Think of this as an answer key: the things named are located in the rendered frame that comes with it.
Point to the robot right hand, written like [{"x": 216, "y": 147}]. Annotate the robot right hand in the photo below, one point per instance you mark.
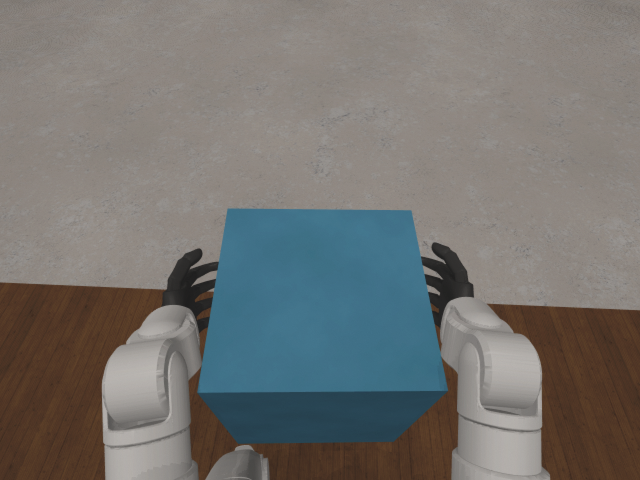
[{"x": 455, "y": 283}]

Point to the robot left hand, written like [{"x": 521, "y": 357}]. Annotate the robot left hand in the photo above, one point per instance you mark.
[{"x": 179, "y": 290}]

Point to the robot left forearm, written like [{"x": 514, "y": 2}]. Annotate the robot left forearm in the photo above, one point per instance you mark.
[{"x": 145, "y": 399}]

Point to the robot right forearm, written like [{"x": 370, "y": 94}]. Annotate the robot right forearm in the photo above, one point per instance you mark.
[{"x": 499, "y": 395}]

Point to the robot left thigh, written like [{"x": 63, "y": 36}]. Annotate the robot left thigh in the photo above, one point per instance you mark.
[{"x": 240, "y": 465}]

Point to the carton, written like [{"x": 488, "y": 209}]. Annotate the carton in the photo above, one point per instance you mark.
[{"x": 321, "y": 328}]

